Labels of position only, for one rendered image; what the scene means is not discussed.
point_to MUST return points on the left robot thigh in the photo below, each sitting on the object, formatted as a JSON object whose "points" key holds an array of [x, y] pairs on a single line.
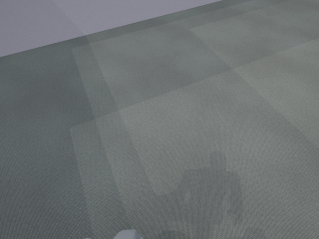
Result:
{"points": [[128, 234]]}

